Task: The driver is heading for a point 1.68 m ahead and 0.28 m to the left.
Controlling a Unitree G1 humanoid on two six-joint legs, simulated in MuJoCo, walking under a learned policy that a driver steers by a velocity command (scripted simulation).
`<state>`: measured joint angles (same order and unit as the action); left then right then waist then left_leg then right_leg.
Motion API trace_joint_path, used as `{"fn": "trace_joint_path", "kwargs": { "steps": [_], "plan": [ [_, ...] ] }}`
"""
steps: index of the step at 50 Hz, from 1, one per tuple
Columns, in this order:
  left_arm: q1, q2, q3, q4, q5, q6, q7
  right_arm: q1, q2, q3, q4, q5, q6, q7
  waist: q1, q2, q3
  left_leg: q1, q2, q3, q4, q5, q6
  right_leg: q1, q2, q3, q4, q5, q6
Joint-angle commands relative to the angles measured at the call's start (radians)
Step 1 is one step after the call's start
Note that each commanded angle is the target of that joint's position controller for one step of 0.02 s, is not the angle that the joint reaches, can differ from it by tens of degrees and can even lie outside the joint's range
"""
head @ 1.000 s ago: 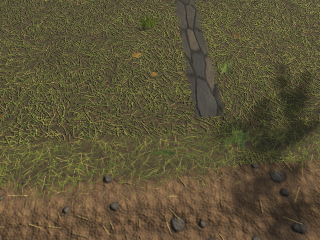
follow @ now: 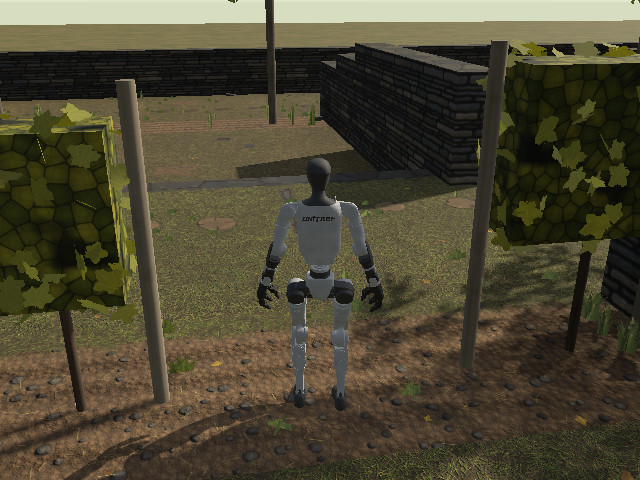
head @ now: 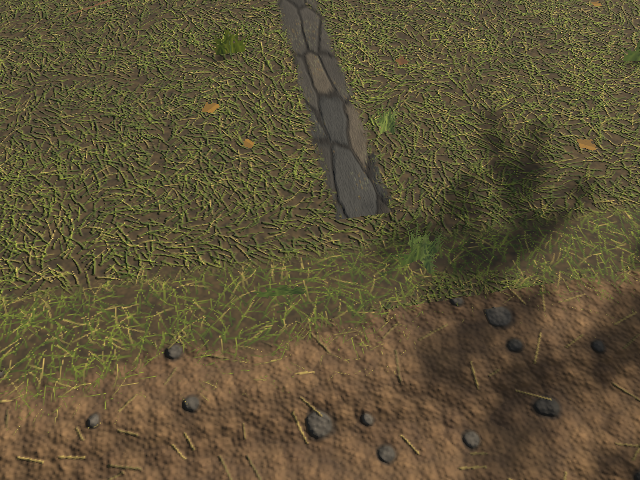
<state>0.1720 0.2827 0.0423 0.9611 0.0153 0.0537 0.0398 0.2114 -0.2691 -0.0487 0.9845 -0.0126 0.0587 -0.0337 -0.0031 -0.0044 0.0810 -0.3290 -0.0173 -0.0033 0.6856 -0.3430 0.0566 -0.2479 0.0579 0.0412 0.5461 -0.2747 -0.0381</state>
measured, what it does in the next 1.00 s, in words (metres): walks backwards: right foot, then left foot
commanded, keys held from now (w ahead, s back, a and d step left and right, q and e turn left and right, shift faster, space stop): s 0.10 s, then no key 0.84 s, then w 0.06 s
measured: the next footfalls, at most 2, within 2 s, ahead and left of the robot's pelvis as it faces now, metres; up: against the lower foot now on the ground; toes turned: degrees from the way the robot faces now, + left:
right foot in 0.46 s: -0.11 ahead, -0.08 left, +0.00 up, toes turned +2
left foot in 0.66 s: -0.04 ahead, +0.14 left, +0.00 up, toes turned +2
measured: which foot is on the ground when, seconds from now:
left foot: down 0.00-0.48, up 0.50-0.64, down 0.66-1.00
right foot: down 0.00-0.06, up 0.08-0.44, down 0.46-1.00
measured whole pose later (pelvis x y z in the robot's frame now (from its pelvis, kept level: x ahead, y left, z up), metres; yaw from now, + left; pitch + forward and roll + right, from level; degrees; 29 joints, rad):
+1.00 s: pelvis -0.11 +0.03 +0.01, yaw +0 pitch -2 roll +0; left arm 0.27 0.18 0.00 1.12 0.01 0.00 0.04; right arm 0.28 -0.17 0.00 1.14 -0.01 0.01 -0.03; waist -0.01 0.00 0.03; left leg -0.19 -0.02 -0.03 0.41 -0.19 0.01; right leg -0.10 0.03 0.03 0.39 -0.27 -0.03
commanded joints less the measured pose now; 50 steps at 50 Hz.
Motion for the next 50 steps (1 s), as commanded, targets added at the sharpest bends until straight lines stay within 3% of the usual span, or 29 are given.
{"fn": "trace_joint_path", "kwargs": {
  "steps": [1,2,3,4,5,6,7,8,10,12,15,18,20,22,23,24,25,26,27,29,31,32,34,35,36,37,40,47,50],
  "plan": [
    [-0.060,0.144,0.027,-0.054,0.008,0.002,0.006,0.098,-0.048,-0.011,-0.021,-0.001,0.001,-0.006,-0.037,-0.127,-0.067,0.084,-0.001,0.004,0.003,-0.081,0.025,-0.050,-0.305,0.240,-0.104,0.656,-0.180],
    [-0.064,0.149,0.029,-0.046,0.004,0.008,0.008,0.117,-0.046,-0.008,-0.017,-0.002,-0.010,-0.009,-0.048,-0.113,-0.074,0.111,0.016,-0.004,-0.155,0.060,0.024,-0.018,-0.265,0.215,-0.056,0.597,-0.130],
    [-0.017,0.134,0.029,-0.038,-0.004,0.014,0.007,0.098,-0.093,-0.016,-0.031,-0.011,-0.026,-0.012,-0.019,-0.009,-0.080,0.136,0.092,-0.125,-0.331,0.270,0.028,-0.019,-0.175,0.156,0.055,0.416,-0.065],
    [0.036,0.085,0.021,-0.051,-0.014,0.021,0.008,0.070,-0.221,-0.042,-0.058,-0.017,-0.034,-0.009,0.023,0.205,-0.094,0.203,0.340,-0.390,-0.359,0.778,0.115,-0.153,0.021,0.013,0.263,-0.044,-0.008],
    [0.042,0.086,0.027,-0.037,-0.004,0.034,0.020,0.111,-0.220,-0.037,-0.056,-0.002,-0.032,-0.004,-0.033,0.233,-0.164,0.142,0.437,-0.439,-0.358,0.977,0.242,-0.126,0.104,0.050,0.537,-0.421,-0.006],
    [0.043,0.096,0.032,-0.021,-0.007,0.038,0.017,0.082,-0.176,-0.026,-0.060,-0.002,-0.029,-0.002,-0.004,0.100,-0.149,0.090,0.376,-0.359,-0.364,0.835,0.238,-0.103,0.099,0.142,0.650,-0.370,-0.019],
    [0.044,0.099,0.038,-0.010,-0.010,0.035,0.011,-0.021,-0.151,-0.021,-0.085,-0.004,-0.022,-0.007,0.037,0.067,-0.094,0.042,0.300,-0.279,-0.378,0.609,0.196,-0.119,0.078,0.143,0.688,-0.279,-0.017],
    [0.043,0.114,0.043,-0.004,-0.005,0.031,0.005,-0.092,-0.134,-0.017,-0.110,-0.008,-0.017,-0.009,0.055,0.080,-0.079,0.046,0.241,-0.237,-0.396,0.430,0.152,-0.140,0.069,0.127,0.684,-0.210,-0.008],
    [0.042,0.110,0.044,0.008,0.009,0.028,-0.006,-0.101,-0.100,-0.007,-0.121,-0.003,-0.017,-0.011,0.033,0.121,-0.088,0.116,0.188,-0.211,-0.426,0.231,0.134,-0.167,0.069,0.100,0.641,-0.154,0.029],
    [0.030,0.085,0.036,0.009,0.003,0.025,-0.008,-0.054,-0.088,0.000,-0.095,0.006,-0.025,-0.014,0.004,0.128,-0.091,0.195,0.195,-0.233,-0.446,0.125,0.137,-0.172,0.051,0.081,0.510,-0.164,0.058],
    [0.037,0.060,0.024,0.020,-0.005,0.026,0.001,-0.014,-0.103,0.003,-0.057,0.000,-0.028,-0.017,-0.018,0.162,-0.087,0.223,0.214,-0.268,-0.477,0.026,0.139,-0.088,0.014,0.025,0.283,-0.229,0.066],
    [0.080,0.052,0.019,0.046,-0.015,0.018,0.008,0.012,-0.132,-0.007,-0.033,-0.011,-0.014,-0.007,-0.029,0.182,-0.075,0.184,0.220,-0.281,-0.493,0.001,0.135,0.013,0.005,-0.019,0.075,-0.241,0.027],
    [0.153,0.030,0.012,0.084,-0.015,0.008,0.007,0.009,-0.136,-0.013,-0.023,-0.005,-0.005,-0.005,-0.007,0.160,-0.071,0.141,0.209,-0.275,-0.494,-0.029,0.113,0.095,0.003,-0.043,-0.090,-0.135,-0.007],
    [0.215,0.020,0.003,0.119,-0.005,-0.006,0.008,0.016,-0.125,-0.018,-0.016,0.001,-0.001,0.000,0.008,0.094,-0.036,0.048,0.164,-0.236,-0.475,-0.095,0.038,0.184,-0.023,-0.017,-0.309,0.023,-0.047],
    [0.215,0.051,0.002,0.109,0.012,-0.017,0.011,0.045,-0.099,-0.015,-0.013,0.010,-0.005,0.008,-0.012,-0.014,-0.066,-0.016,0.122,-0.187,-0.378,-0.100,-0.003,0.224,-0.149,0.144,-0.353,-0.090,-0.071],
    [0.179,0.082,0.000,0.089,0.008,-0.026,0.008,-0.008,-0.063,-0.010,-0.026,0.026,-0.012,0.014,-0.003,-0.135,-0.035,-0.015,0.005,-0.072,-0.271,-0.021,-0.038,0.067,-0.292,0.317,-0.412,-0.268,-0.137],
    [0.069,0.071,-0.009,0.069,0.009,-0.042,0.004,-0.058,-0.059,-0.010,-0.027,0.008,-0.014,0.015,-0.006,-0.188,0.046,0.084,0.008,-0.043,-0.116,0.005,-0.033,-0.161,-0.348,0.337,-0.466,-0.343,-0.166],
    [-0.004,0.038,-0.019,0.048,0.006,-0.057,0.007,-0.053,-0.048,-0.008,-0.015,0.002,-0.013,0.022,-0.036,-0.153,0.051,0.148,0.006,-0.056,-0.030,0.050,-0.026,-0.219,-0.316,0.294,-0.477,-0.308,-0.148],
    [-0.043,0.046,-0.020,0.040,0.007,-0.064,0.013,-0.023,-0.036,-0.004,0.004,-0.002,-0.014,0.026,-0.061,-0.143,0.050,0.139,-0.008,-0.047,0.017,0.048,-0.021,-0.202,-0.273,0.230,-0.456,-0.201,-0.126],
    [-0.003,0.032,-0.030,0.054,0.007,-0.073,0.017,0.006,-0.029,0.000,0.030,-0.017,-0.022,0.022,-0.056,-0.125,0.040,0.073,0.009,-0.039,-0.025,0.020,-0.017,-0.054,-0.235,0.161,-0.352,0.131,-0.112],
    [0.088,0.011,-0.040,0.091,0.008,-0.076,0.012,0.012,-0.004,0.015,0.041,-0.008,-0.036,0.007,-0.028,-0.111,-0.002,0.081,0.028,-0.030,-0.215,0.065,-0.028,0.100,-0.226,0.130,-0.251,0.414,-0.101],
    [0.115,0.015,-0.039,0.101,0.007,-0.074,0.010,0.027,-0.007,0.019,0.050,-0.001,-0.042,-0.001,-0.025,-0.096,-0.026,0.137,0.039,-0.034,-0.329,0.189,-0.034,0.133,-0.216,0.121,-0.217,0.465,-0.078],
    [0.193,0.036,-0.029,0.111,0.002,-0.076,0.004,0.059,-0.071,0.012,0.064,-0.002,-0.052,-0.010,0.021,-0.051,-0.078,0.283,0.120,-0.113,-0.322,0.456,-0.042,0.098,-0.174,0.116,-0.205,0.384,-0.036],
    [0.222,0.002,-0.031,0.125,-0.011,-0.072,0.001,0.047,-0.063,0.015,0.079,0.013,-0.051,-0.005,0.041,0.017,-0.061,0.245,0.108,-0.104,-0.283,0.459,-0.032,0.101,-0.135,0.096,-0.254,0.329,-0.027],
    [0.182,0.005,-0.032,0.128,-0.011,-0.067,0.007,0.064,-0.017,0.026,0.088,0.014,-0.050,0.002,0.005,0.012,-0.056,0.195,0.101,-0.107,-0.310,0.371,-0.034,0.142,-0.122,0.075,-0.254,0.253,-0.019],
    [0.158,0.018,-0.027,0.126,-0.010,-0.061,0.009,0.082,-0.007,0.030,0.097,0.006,-0.049,0.005,-0.007,0.001,-0.021,0.165,0.094,-0.107,-0.346,0.311,-0.036,0.131,-0.126,0.074,-0.237,0.207,-0.020],
    [0.139,-0.005,-0.027,0.126,-0.005,-0.053,0.003,0.089,-0.015,0.032,0.119,-0.001,-0.048,-0.004,0.002,0.031,0.005,0.156,0.090,-0.112,-0.362,0.262,-0.034,0.102,-0.126,0.078,-0.246,0.118,-0.021],
    [0.140,-0.023,-0.029,0.150,-0.004,-0.056,0.003,0.097,0.002,0.034,0.135,0.000,-0.055,-0.004,-0.003,0.017,-0.004,0.156,0.092,-0.122,-0.367,0.216,-0.024,0.080,-0.121,0.071,-0.245,0.091,-0.016],
    [0.165,-0.001,-0.018,0.150,0.001,-0.049,0.001,0.106,-0.021,0.022,0.131,-0.004,-0.045,-0.002,0.002,0.008,-0.008,0.112,0.049,-0.110,-0.336,-0.149,0.008,0.042,-0.080,0.062,-0.218,-0.255,-0.043]
  ]
}}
